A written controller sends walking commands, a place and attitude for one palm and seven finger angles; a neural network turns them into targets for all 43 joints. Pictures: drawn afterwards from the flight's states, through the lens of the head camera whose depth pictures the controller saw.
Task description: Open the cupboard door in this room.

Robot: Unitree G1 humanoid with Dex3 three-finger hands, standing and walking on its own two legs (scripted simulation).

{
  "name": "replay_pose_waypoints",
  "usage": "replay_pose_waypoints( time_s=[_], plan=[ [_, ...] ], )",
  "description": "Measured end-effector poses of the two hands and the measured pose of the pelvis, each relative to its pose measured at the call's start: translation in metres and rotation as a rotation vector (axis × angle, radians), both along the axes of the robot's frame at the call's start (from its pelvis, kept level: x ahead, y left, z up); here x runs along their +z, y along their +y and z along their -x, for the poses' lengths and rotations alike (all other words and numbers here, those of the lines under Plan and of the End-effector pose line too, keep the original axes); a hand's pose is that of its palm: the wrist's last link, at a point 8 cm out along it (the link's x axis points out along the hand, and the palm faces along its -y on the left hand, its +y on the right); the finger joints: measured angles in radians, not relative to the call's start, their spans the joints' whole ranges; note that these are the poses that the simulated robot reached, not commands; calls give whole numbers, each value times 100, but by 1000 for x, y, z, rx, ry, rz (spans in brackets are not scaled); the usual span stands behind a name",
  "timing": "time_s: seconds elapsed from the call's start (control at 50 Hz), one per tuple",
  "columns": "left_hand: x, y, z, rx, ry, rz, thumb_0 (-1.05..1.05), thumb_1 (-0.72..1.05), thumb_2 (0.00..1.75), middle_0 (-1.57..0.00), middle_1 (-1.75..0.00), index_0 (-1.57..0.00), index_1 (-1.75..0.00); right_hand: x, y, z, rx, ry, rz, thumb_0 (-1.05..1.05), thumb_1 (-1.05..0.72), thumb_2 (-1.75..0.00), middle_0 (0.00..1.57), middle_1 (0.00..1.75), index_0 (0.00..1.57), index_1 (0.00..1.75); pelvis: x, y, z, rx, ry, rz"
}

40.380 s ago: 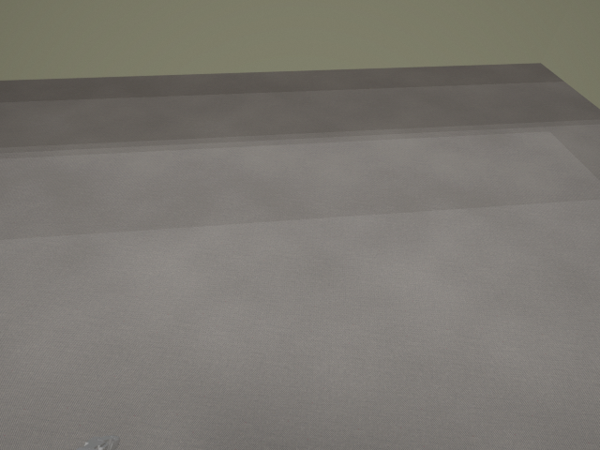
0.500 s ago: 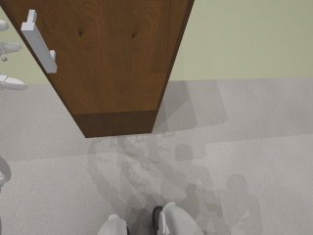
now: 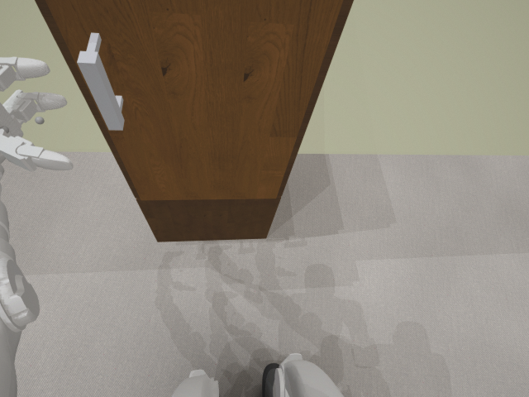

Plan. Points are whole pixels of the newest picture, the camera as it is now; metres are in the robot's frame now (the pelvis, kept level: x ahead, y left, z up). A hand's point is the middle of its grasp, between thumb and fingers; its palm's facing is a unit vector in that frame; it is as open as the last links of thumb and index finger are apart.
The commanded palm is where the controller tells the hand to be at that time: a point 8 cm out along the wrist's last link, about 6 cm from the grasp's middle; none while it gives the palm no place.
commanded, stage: move the hooked fingers beside the handle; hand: left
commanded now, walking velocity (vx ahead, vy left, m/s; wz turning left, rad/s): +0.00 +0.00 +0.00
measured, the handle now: (106, 84) +0.55 +0.21 +0.08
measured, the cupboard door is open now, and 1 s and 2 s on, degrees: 0 0 0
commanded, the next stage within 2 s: slide the fingers in behind the handle in 0.16 s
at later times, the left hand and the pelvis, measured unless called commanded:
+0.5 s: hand (44, 120) +0.48 +0.28 +0.08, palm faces -0.01 -1.00 +0.01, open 14.0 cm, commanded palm +0.46 +0.31 +0.08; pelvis -0.01 +0.00 +0.00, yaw +0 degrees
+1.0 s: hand (79, 119) +0.48 +0.24 +0.08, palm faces -0.01 -1.00 +0.00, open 14.0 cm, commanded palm +0.47 +0.27 +0.08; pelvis -0.01 +0.00 +0.00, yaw +0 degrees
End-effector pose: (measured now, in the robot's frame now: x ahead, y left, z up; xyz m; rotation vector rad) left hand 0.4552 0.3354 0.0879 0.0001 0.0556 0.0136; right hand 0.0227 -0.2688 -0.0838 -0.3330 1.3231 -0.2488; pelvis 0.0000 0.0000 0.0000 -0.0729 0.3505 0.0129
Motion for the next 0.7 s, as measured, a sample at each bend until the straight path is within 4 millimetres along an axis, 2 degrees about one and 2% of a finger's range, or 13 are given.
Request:
replay_pose_waypoints(
  time_s=[0.12, 0.3, 0.42, 0.54, 0.7],
  plan=[
    [0, 3, 0, 7, -4, -9, -2, -50, 30, -30, -120, -30, -120, 0, -2, 6, -5, -12, 10, 0, -91, -89, 20, 30, 20, 30, -3, 0, 6, -5, 2, 0],
    [0, 10, 2, 2, -7, -11, -2, -50, 30, -30, -120, -30, -120, -1, 0, 36, -26, 61, 13, 0, -91, -89, 20, 30, 20, 30, -5, 0, 12, -6, 11, 2],
    [-2, 4, -1, -19, -13, 0, -2, -50, 30, -30, -120, -30, -120, 0, 2, 51, -41, 104, 13, 0, -91, -89, 20, 30, 20, 30, -5, 2, 12, -3, 15, 4],
    [-6, -6, -5, -22, -12, 12, -2, -50, 30, -30, -120, -30, -120, 2, 5, 52, -57, 92, 11, 0, -91, -89, 20, 30, 20, 30, -4, 3, 11, -10, 12, 5],
    [-5, -11, -2, -13, -22, 6, -2, -50, 30, -30, -120, -30, -120, 1, 10, 41, -54, 51, -8, 0, -91, -89, 20, 30, 20, 30, -2, 6, 8, -16, 1, 3]
  ],
)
